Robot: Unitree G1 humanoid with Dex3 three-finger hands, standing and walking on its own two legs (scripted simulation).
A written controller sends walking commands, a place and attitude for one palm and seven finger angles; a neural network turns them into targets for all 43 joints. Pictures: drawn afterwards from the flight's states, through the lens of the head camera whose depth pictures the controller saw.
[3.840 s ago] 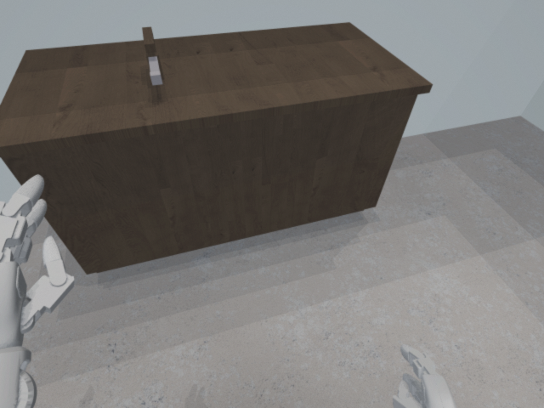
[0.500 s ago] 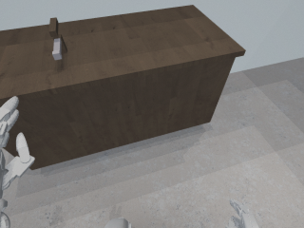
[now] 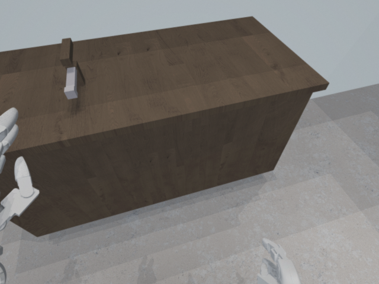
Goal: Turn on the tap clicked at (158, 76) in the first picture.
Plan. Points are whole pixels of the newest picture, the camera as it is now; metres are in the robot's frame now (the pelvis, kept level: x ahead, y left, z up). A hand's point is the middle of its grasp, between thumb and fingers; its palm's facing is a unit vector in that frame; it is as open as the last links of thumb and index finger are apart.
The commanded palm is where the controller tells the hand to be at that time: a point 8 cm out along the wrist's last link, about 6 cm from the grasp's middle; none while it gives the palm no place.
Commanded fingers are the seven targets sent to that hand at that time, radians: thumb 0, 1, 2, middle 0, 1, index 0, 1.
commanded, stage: take the last steps up to it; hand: left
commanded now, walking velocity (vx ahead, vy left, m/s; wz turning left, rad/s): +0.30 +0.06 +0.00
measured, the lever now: (71, 92) +0.61 +0.40 +0.04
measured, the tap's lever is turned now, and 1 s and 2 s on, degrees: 0 0 0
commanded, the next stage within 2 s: come to a stop and stand still in 0.74 s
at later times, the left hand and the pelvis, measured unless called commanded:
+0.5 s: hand (54, 128) +0.33 +0.26 +0.19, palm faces +0.42 -0.79 -0.44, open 7.4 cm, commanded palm +0.28 +0.30 +0.18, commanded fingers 0.00 0.90 0.90 -0.20 -0.30 -0.20 -0.30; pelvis +0.12 +0.02 -0.01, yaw +0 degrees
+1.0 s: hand (93, 107) +0.40 +0.22 +0.17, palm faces +0.43 -0.79 -0.44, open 7.4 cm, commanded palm +0.34 +0.27 +0.18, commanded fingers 0.00 0.90 0.90 -0.20 -0.30 -0.20 -0.30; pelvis +0.18 -0.01 -0.01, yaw +0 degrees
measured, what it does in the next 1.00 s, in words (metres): walks ahead: right foot, then left foot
